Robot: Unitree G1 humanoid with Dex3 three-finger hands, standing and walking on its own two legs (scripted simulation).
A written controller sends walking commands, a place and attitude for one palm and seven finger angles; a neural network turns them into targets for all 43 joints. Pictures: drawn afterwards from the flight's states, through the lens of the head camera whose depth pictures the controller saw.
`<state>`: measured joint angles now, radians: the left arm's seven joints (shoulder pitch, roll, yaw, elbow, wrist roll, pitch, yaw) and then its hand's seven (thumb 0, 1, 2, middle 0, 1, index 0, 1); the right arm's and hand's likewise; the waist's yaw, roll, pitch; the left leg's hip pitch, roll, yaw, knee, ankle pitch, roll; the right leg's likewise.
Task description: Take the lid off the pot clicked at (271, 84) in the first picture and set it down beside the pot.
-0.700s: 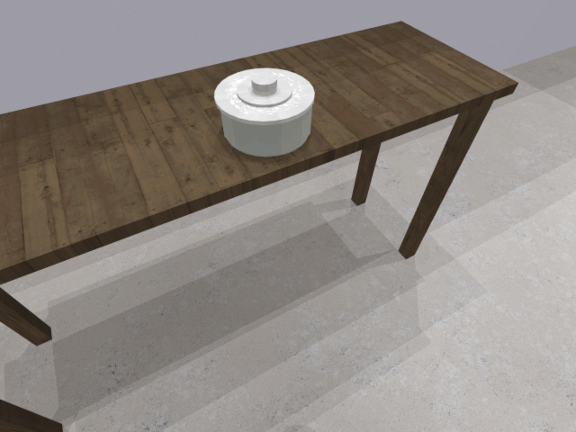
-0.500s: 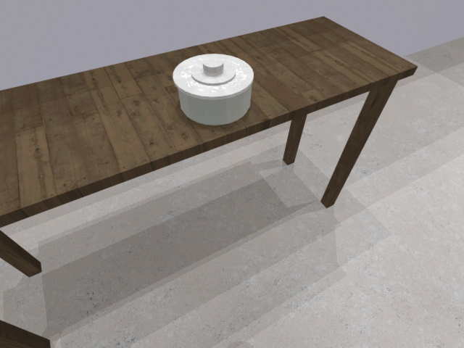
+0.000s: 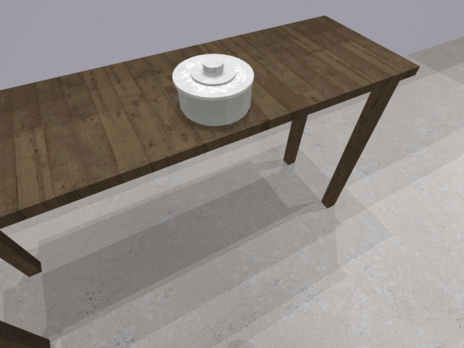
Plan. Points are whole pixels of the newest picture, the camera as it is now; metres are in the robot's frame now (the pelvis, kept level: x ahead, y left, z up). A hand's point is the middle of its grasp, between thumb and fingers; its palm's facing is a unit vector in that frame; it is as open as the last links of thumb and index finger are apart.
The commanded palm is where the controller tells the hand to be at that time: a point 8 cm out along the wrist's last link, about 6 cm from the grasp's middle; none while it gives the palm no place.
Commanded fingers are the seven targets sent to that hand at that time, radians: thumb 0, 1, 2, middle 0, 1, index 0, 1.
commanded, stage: walk to a spot facing it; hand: left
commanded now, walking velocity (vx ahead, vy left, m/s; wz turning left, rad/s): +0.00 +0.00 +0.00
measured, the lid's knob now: (213, 65) +0.68 +0.09 +0.14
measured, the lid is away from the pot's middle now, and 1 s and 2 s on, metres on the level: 0.00 0.00 0.00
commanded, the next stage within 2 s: none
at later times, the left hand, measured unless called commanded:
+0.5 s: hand out of the picture +0.05 +0.15 -0.16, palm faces -0.09 -0.95 -0.31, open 7.4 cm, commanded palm none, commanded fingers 0.00 0.90 0.90 -0.20 -0.30 -0.20 -0.30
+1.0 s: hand (166, 346) +0.15 +0.14 -0.15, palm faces -0.39 -0.87 -0.29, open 7.4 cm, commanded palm none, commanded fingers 0.00 0.90 0.90 -0.20 -0.30 -0.20 -0.30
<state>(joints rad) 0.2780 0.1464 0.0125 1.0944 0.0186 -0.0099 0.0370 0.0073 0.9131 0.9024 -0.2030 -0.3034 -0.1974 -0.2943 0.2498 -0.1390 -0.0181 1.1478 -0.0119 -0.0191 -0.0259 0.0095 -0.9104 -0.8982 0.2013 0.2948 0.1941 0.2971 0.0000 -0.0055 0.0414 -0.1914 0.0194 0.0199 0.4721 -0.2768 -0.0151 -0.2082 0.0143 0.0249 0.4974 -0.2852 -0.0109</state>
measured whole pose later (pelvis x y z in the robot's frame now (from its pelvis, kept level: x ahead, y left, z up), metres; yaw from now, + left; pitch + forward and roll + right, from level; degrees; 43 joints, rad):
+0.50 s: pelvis -0.01 -0.05 -0.01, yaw -11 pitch +1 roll +3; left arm 0.28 0.18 0.08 0.95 0.02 0.01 0.02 0.01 0.91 0.90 -0.20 -0.30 -0.20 -0.29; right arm 0.16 -0.20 -0.07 1.00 -0.02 0.05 -0.02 0.01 -0.90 -0.90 0.20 0.29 0.20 0.30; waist 0.04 0.02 0.11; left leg -0.43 0.05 0.02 1.06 -0.47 -0.03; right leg -0.30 0.07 0.01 0.63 -0.34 -0.11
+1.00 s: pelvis +0.02 -0.04 +0.01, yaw -30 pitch +2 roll +2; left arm 0.30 0.22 0.07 0.86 0.02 0.02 0.02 0.01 0.91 0.90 -0.21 -0.30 -0.20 -0.29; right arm 0.04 -0.21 -0.05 0.84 0.00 0.04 -0.02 0.01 -0.90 -0.90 0.20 0.29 0.19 0.30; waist 0.06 -0.01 0.09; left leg -0.45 -0.02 -0.08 0.89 -0.38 -0.06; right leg -0.21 0.19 0.33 0.44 -0.21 -0.09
